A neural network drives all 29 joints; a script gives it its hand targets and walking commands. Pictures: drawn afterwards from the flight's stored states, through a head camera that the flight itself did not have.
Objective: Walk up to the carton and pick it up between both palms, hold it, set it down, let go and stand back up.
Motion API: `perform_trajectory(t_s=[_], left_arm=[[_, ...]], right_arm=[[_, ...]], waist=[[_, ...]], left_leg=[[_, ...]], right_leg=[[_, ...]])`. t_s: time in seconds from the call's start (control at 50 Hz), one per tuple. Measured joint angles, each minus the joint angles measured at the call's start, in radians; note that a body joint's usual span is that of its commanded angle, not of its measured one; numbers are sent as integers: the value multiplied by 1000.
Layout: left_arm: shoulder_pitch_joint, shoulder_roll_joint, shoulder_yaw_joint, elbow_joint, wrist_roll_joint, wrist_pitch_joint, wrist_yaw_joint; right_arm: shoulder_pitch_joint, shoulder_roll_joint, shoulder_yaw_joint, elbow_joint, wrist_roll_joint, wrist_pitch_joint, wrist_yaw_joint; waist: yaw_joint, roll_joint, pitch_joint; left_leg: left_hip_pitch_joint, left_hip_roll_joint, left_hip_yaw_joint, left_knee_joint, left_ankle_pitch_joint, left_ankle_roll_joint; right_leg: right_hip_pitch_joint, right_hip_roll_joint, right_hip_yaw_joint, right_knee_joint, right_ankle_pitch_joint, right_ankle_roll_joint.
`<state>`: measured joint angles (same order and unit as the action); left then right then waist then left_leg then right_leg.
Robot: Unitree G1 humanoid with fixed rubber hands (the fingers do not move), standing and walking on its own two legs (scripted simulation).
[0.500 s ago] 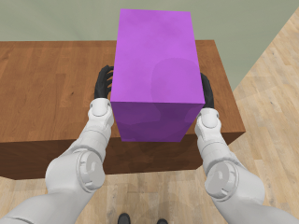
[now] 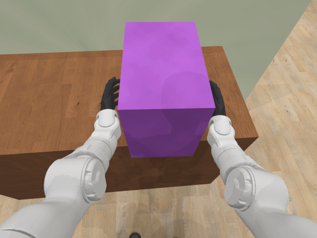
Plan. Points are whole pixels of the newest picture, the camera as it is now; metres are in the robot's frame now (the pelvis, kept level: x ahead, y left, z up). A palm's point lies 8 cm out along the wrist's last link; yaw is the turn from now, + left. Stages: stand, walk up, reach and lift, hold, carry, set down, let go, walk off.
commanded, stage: reach and lift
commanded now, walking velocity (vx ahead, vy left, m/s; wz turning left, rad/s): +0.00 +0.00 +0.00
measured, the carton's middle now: (161, 93) +0.50 +0.00 +0.02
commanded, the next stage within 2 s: none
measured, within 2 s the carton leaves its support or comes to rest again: leaves its support in 0.28 s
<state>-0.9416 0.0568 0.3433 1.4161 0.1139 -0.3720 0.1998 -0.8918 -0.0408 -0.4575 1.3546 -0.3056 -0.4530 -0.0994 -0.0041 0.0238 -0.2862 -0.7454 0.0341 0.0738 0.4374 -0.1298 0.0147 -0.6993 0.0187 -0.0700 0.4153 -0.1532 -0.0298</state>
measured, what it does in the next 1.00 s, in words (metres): stands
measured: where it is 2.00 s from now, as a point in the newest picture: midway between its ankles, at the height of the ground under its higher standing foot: outside the picture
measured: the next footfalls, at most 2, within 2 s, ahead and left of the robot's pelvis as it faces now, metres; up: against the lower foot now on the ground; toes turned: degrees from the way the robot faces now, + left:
none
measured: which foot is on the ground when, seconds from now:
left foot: down 0.00-1.00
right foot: down 0.00-1.00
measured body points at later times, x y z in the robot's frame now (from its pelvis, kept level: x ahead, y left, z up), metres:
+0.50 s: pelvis -0.01 -0.01 +0.00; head +0.00 -0.02 +0.44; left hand +0.41 +0.15 +0.08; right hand +0.42 -0.13 +0.09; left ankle +0.02 +0.11 -0.73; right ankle +0.00 -0.10 -0.73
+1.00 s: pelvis -0.03 +0.00 +0.01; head -0.06 +0.01 +0.46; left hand +0.40 +0.16 +0.15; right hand +0.40 -0.12 +0.16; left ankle +0.02 +0.11 -0.73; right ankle +0.00 -0.10 -0.73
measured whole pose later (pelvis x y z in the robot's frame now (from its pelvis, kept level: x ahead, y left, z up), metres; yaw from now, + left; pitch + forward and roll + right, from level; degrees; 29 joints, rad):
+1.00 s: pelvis -0.03 +0.00 +0.01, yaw +2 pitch +7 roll -1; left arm -1.00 0.14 0.17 1.28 0.01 0.13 0.18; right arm -0.99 -0.03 -0.25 1.20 -0.03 0.12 -0.14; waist -0.05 0.01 -0.21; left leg -0.43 0.02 0.04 0.44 -0.13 0.02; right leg -0.37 0.01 -0.10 0.42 -0.16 -0.03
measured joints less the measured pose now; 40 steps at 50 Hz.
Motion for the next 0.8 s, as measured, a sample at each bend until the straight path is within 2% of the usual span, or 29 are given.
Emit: perform_trajectory(t_s=[0.2,0.32,0.4,0.56,0.7,0.8], left_arm=[[15,22,-144,59,-138,9,17],[45,29,-224,51,-213,59,16],[72,38,-268,-5,-256,115,14],[26,67,-287,-83,-278,257,8],[-80,96,-227,-23,-212,373,-13],[-115,97,-188,-11,-165,420,-16]], right_arm=[[16,-6,187,-5,145,82,-23],[55,-5,321,-72,255,185,-36],[72,-4,376,-141,308,263,-46],[20,-11,383,-209,349,401,-60],[-96,-3,288,-142,309,509,-56],[-117,-4,245,-132,284,545,-49]], waist=[[-11,29,-40],[-19,30,-70],[-23,36,-75],[-32,37,-24],[-46,17,26],[-47,2,38]], left_leg=[[-15,4,-16,62,-32,-7],[-3,2,-27,89,-46,-10],[11,1,-39,117,-59,-13],[107,-3,-57,113,-51,-15],[218,-12,-48,51,-18,-8],[259,-17,-43,21,-2,-4]], right_leg=[[-8,1,-15,58,-36,-5],[4,-2,-25,95,-60,-8],[25,-4,-36,119,-75,-10],[130,-6,-53,108,-70,-10],[230,-12,-44,64,-44,-8],[268,-15,-40,39,-30,-5]])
